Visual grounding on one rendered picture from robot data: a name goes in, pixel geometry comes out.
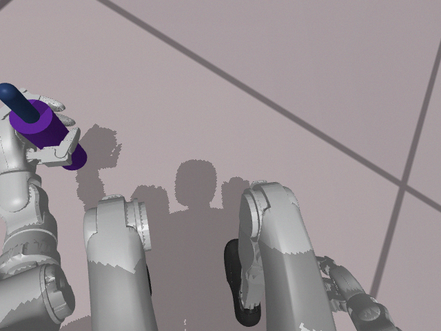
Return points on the bottle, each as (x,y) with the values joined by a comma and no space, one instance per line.
(36,121)

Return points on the right robot arm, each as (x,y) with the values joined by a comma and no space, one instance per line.
(369,315)

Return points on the left robot hand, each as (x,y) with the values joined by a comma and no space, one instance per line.
(18,153)

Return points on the right robot foot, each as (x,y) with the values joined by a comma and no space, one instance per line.
(246,317)

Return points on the left robot arm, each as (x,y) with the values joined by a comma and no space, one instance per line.
(34,292)

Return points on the right robot hand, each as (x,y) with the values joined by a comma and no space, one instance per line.
(342,285)

